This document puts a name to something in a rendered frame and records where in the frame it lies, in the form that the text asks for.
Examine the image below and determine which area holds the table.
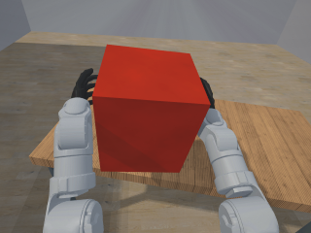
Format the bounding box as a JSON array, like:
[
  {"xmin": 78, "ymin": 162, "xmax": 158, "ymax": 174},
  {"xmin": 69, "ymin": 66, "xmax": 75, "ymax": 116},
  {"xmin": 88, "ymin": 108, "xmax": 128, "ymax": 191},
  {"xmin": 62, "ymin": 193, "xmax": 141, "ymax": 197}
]
[{"xmin": 28, "ymin": 82, "xmax": 311, "ymax": 233}]

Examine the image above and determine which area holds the robot left upper arm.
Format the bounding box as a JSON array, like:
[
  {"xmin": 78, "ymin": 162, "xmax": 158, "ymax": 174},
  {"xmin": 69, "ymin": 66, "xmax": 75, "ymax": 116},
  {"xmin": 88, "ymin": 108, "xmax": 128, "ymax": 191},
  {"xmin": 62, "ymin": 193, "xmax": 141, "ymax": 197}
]
[{"xmin": 44, "ymin": 199, "xmax": 104, "ymax": 233}]

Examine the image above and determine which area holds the right robot hand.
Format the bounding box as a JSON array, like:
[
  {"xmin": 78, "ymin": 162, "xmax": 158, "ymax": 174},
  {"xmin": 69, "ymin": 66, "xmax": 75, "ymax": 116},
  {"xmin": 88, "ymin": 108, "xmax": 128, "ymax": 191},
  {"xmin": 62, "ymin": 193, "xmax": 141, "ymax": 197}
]
[{"xmin": 200, "ymin": 78, "xmax": 215, "ymax": 109}]

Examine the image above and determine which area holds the left robot hand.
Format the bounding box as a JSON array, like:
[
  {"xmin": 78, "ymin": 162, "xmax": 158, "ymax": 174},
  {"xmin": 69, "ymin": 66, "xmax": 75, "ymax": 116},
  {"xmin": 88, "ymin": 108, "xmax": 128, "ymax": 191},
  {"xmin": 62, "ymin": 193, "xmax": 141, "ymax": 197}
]
[{"xmin": 71, "ymin": 68, "xmax": 98, "ymax": 105}]

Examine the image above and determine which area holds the robot right forearm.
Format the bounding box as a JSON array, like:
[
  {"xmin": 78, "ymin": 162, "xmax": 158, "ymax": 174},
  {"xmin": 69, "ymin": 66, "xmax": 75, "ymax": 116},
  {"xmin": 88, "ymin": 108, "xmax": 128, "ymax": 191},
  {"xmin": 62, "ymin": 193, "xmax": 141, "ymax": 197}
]
[{"xmin": 197, "ymin": 108, "xmax": 280, "ymax": 233}]

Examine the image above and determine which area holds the carton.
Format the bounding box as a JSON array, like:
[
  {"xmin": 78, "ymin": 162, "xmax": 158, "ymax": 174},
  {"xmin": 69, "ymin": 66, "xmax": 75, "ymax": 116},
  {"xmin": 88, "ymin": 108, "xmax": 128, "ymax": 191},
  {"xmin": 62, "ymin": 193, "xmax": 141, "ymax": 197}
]
[{"xmin": 92, "ymin": 45, "xmax": 211, "ymax": 173}]

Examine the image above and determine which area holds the robot right upper arm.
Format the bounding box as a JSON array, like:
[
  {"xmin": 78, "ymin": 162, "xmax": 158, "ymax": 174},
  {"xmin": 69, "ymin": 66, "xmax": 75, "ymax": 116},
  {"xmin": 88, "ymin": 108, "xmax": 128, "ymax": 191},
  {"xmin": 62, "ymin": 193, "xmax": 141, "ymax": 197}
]
[{"xmin": 219, "ymin": 196, "xmax": 279, "ymax": 233}]

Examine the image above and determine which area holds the robot left forearm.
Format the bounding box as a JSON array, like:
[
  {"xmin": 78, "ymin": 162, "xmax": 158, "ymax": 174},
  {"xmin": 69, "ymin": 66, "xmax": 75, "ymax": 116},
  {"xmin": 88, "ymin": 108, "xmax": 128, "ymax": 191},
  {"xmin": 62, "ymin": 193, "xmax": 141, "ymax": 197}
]
[{"xmin": 43, "ymin": 97, "xmax": 96, "ymax": 233}]

